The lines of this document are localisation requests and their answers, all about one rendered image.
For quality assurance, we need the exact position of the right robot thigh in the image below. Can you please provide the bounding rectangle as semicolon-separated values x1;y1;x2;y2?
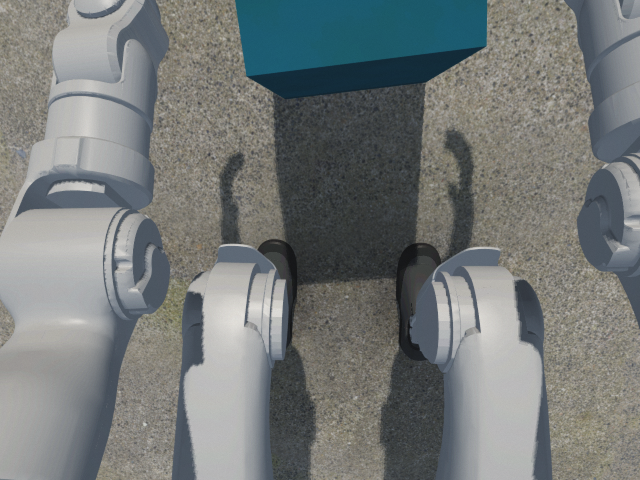
422;266;552;480

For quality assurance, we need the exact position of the left robot shin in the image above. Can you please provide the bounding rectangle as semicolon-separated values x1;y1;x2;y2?
182;244;281;339

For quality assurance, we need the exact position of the right robot upper arm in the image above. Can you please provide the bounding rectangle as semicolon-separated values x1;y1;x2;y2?
577;153;640;329

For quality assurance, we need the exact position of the left robot upper arm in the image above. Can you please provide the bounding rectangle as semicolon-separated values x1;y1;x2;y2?
0;207;170;480

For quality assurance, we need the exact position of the carton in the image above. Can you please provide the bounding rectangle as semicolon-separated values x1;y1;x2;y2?
235;0;487;99

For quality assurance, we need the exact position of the left robot forearm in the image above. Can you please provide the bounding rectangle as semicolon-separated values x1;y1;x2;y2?
0;0;169;309

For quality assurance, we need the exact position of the right robot forearm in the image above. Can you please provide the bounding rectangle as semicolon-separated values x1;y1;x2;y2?
564;0;640;163

